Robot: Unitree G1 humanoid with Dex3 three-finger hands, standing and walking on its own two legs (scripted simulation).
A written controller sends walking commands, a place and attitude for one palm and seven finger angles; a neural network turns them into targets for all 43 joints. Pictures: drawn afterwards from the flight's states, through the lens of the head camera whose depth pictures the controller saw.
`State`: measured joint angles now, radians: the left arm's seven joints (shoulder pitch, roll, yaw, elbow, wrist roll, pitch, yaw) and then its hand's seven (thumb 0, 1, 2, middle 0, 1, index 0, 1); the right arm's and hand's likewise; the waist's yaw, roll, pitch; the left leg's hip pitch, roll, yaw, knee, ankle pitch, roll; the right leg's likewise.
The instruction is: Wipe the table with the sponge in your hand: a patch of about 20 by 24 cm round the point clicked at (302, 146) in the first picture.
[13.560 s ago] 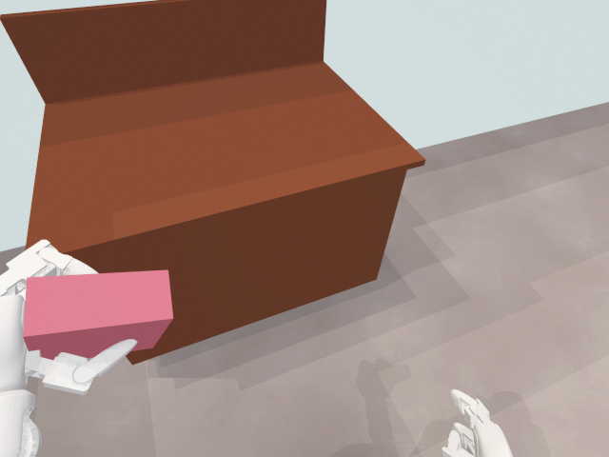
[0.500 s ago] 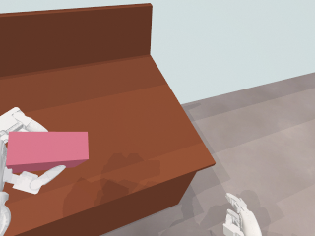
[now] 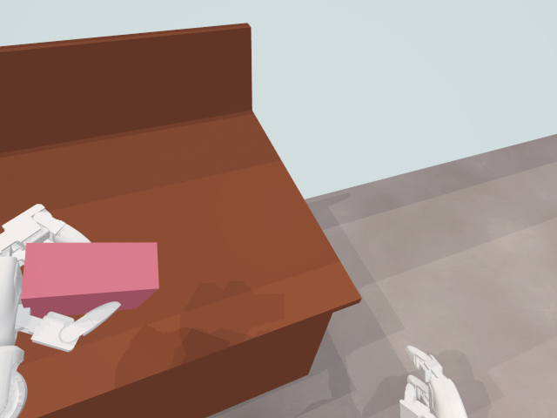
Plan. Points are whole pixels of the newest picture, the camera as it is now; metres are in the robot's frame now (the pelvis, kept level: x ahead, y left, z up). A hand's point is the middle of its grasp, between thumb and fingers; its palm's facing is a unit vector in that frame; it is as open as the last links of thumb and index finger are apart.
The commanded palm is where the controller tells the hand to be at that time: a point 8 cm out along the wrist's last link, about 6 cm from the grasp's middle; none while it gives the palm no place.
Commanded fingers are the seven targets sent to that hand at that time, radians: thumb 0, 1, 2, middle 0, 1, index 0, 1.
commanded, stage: shuffle to correct the standing spot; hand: left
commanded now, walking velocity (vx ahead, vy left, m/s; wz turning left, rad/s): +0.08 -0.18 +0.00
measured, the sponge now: (109, 280) +0.23 +0.22 +0.13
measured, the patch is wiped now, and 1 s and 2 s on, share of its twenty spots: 0.00 0.00 0.00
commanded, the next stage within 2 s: come to a stop and stand still in 0.46 s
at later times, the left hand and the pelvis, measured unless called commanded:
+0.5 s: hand (157, 246) +0.27 +0.17 +0.15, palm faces +0.31 -0.86 -0.41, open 9.5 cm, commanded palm +0.21 +0.21 +0.17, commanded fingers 0.00 0.10 1.30 -1.20 -1.60 -1.20 -1.60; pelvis +0.04 -0.07 -0.01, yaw -1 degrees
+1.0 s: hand (146, 242) +0.25 +0.17 +0.18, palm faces +0.37 -0.79 -0.49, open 9.5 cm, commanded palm +0.17 +0.20 +0.17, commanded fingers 0.00 0.10 1.30 -1.20 -1.60 -1.20 -1.60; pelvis +0.02 -0.08 -0.01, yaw +2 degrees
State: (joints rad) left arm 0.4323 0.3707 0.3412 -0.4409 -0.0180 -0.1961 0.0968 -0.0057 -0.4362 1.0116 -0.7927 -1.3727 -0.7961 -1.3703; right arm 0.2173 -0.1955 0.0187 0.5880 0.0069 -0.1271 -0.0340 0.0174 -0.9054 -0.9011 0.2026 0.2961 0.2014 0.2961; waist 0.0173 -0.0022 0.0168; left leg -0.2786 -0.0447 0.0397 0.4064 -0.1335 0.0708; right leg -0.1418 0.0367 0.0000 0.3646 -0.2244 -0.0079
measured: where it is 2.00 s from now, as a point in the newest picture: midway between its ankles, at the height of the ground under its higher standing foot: outside the picture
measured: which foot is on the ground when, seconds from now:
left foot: down 0.00-1.00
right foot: down 0.00-1.00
